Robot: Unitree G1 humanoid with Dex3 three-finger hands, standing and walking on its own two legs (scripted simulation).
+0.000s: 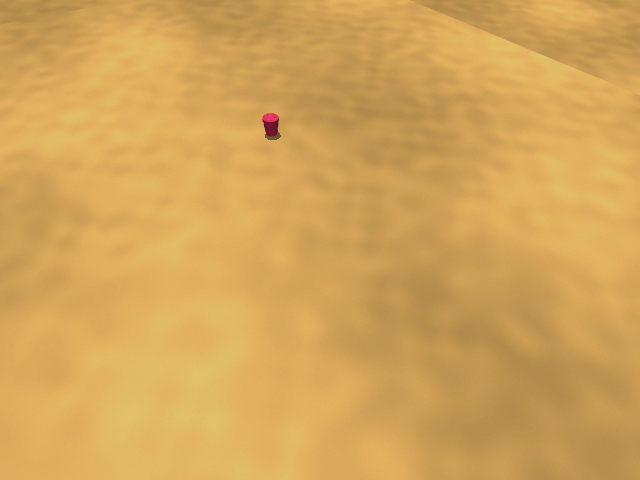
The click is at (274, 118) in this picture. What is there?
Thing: tapered cup
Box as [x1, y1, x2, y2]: [262, 113, 278, 136]
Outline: 265,114 262,118 266,133 272,136 275,135 277,131 278,116 273,113
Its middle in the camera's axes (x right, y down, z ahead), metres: -0.25 -0.60 +2.13
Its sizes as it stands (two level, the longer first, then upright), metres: 0.087 0.087 0.099
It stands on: the floor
